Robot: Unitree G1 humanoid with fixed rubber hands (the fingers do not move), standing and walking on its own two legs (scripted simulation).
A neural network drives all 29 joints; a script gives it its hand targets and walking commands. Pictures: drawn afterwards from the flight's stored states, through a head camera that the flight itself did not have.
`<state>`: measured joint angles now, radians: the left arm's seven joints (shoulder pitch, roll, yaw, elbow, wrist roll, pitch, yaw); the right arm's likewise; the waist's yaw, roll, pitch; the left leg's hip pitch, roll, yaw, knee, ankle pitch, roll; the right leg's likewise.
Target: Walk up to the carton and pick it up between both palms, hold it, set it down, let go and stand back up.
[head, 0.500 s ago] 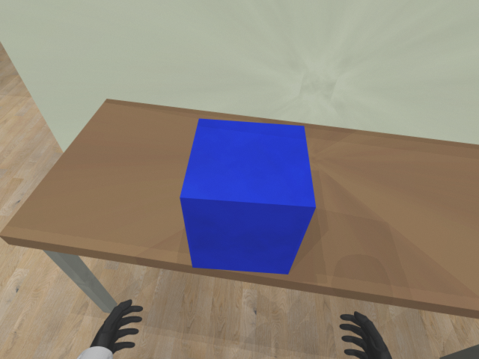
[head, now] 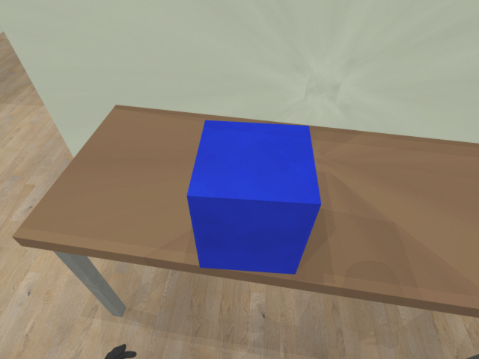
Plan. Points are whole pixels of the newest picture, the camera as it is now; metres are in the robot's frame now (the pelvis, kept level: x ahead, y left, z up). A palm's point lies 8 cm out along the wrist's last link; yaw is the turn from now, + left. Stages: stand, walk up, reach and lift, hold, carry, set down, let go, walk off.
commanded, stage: stand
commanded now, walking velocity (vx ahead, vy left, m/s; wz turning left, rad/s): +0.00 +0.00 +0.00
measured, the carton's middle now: (251, 200) +0.43 +0.00 -0.01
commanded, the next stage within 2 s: none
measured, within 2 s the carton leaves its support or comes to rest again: neither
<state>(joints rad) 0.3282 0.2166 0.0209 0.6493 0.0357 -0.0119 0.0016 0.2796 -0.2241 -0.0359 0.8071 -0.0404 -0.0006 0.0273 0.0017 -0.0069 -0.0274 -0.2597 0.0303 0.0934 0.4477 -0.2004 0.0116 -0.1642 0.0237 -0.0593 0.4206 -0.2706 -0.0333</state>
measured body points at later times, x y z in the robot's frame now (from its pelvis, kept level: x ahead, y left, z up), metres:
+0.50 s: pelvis +0.00 +0.01 +0.00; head -0.01 +0.01 +0.45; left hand +0.03 +0.25 -0.14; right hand +0.03 -0.24 -0.14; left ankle +0.02 +0.11 -0.74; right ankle -0.03 -0.09 -0.74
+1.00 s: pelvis +0.01 +0.00 +0.00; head +0.00 +0.01 +0.45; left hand -0.01 +0.23 -0.15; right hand +0.00 -0.22 -0.15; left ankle +0.02 +0.11 -0.74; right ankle -0.03 -0.09 -0.74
